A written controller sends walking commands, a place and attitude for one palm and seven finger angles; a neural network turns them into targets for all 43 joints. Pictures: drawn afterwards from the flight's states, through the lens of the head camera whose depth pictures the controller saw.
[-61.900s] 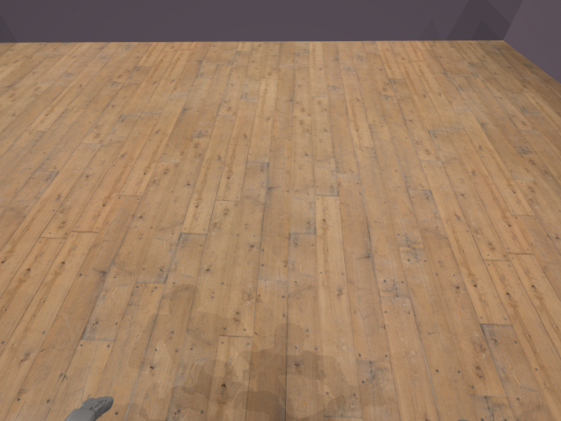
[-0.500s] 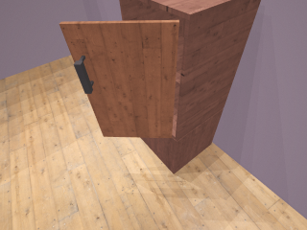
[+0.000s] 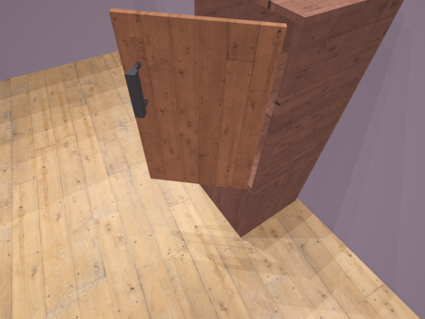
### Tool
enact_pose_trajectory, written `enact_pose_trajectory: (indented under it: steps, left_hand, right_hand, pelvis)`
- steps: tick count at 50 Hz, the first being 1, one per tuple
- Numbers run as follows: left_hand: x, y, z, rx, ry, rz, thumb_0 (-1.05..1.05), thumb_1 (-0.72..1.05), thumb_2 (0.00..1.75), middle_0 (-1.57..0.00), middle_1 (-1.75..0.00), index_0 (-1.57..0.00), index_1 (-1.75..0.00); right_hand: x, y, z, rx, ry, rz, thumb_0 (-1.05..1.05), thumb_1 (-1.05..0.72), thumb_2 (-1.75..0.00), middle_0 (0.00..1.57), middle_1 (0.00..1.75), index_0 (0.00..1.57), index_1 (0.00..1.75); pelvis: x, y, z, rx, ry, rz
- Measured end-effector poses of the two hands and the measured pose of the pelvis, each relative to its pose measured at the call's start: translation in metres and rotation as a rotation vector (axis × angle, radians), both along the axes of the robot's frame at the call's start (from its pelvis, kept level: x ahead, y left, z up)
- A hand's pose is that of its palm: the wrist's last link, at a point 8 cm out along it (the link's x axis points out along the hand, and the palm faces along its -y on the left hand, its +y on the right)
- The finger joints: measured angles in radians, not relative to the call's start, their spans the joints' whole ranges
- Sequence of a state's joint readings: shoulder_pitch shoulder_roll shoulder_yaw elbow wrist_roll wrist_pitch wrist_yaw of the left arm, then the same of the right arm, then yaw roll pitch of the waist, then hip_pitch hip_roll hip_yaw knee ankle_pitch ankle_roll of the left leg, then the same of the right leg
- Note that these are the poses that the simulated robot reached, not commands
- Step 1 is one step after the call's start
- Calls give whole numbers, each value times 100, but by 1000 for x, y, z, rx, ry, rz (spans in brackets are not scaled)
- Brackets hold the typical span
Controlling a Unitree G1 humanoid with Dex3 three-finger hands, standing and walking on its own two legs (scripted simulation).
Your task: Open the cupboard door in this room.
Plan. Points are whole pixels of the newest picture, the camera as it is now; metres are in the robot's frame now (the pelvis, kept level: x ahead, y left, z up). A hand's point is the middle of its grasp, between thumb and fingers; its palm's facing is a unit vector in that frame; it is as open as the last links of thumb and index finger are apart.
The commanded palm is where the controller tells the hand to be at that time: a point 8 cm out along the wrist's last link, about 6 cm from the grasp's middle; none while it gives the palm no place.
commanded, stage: come to a stop and stand still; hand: left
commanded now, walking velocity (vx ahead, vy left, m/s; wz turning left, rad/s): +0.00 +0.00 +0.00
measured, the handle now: (139, 90) +0.60 +0.24 +0.09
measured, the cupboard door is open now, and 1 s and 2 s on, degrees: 49 49 49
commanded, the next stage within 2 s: look again from close up in 0.20 s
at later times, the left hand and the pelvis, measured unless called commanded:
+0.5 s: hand out of the picture +0.02 +0.21 -0.17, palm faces +0.00 -0.96 -0.27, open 7.4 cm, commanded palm none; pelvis -0.01 +0.00 +0.00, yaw +0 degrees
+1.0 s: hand out of the picture -0.09 +0.17 -0.18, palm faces +0.03 -0.98 -0.18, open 7.4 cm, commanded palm none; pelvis -0.08 -0.01 +0.00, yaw +0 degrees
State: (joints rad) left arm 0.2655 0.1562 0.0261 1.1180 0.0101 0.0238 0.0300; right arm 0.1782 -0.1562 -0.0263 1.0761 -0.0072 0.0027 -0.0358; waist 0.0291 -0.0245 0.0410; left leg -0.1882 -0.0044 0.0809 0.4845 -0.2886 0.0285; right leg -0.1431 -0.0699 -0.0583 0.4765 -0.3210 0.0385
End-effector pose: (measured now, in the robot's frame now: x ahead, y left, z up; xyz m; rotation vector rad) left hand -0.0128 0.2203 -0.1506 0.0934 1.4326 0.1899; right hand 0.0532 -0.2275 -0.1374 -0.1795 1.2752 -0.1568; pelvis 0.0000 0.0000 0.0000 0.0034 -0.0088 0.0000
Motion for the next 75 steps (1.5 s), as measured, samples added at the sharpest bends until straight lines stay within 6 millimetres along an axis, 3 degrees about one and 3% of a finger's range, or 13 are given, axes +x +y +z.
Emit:
enact_pose_trajectory:
  steps: [7,17,23,32,37,41,53,58,61,66,71,75]
  left_hand:
    - [16,4,2,-5,-38,-38,0,92,90,-20,-29,-20,-29]
    - [19,10,3,-5,-37,-87,0,91,90,-20,-29,-20,-29]
    - [27,28,10,76,-114,-101,0,91,90,-21,-30,-20,-29]
    - [32,32,23,125,-253,-115,0,91,90,-20,-29,-20,-29]
    - [16,21,24,102,-277,-121,0,91,90,-20,-29,-20,-29]
    - [-7,11,19,74,-252,-116,0,90,90,-20,-30,-20,-29]
    - [-103,-8,2,-13,-37,-40,0,90,90,-20,-30,-20,-29]
    - [-130,-4,-1,-41,42,-5,0,90,90,-20,-30,-20,-29]
    - [-133,4,-6,-53,72,-6,0,90,90,-20,-30,-20,-29]
    - [-113,16,1,-38,13,-25,0,91,90,-20,-29,-20,-29]
    - [-95,18,11,-8,-76,-25,0,91,90,-20,-29,-20,-29]
    - [-103,15,13,12,-82,-2,0,91,90,-20,-29,-20,-29]
  right_hand:
    - [-1,6,4,4,-22,-13,0,-93,-90,20,30,20,30]
    - [-49,4,4,1,94,-35,0,-92,-90,20,30,20,30]
    - [-62,-16,0,-29,49,-54,1,-91,-90,20,30,20,30]
    - [-51,-42,3,-49,-85,-33,1,-91,-90,20,30,20,30]
    - [-52,-41,8,-32,-134,-9,1,-91,-90,20,30,20,30]
    - [-67,-37,9,-18,-124,0,1,-91,-90,20,30,20,30]
    - [-159,-10,2,17,108,-52,1,-91,-90,20,30,20,30]
    - [-195,6,4,15,191,-94,1,-91,-90,20,30,20,30]
    - [-215,19,2,10,216,-129,1,-91,-90,20,30,20,30]
    - [-232,38,-2,42,246,-154,1,-91,-90,20,30,20,30]
    - [-215,46,-10,79,194,-143,1,-91,-90,20,30,20,30]
    - [-188,46,-14,97,144,-125,1,-91,-90,20,30,20,30]
  pelvis:
    - [1,5,2,0,-2,-11]
    - [0,7,3,3,4,-7]
    - [-10,1,-3,0,2,2]
    - [-38,-10,-5,-7,-50,2]
    - [-55,-13,-2,-7,-64,1]
    - [-67,-14,-1,-9,-63,2]
    - [-85,-7,2,-24,-40,11]
    - [-89,5,1,-32,-31,12]
    - [-91,14,-2,-34,-33,6]
    - [-94,24,0,-34,-33,-8]
    - [-92,25,3,-10,-26,-20]
    - [-94,27,2,-4,-24,-25]
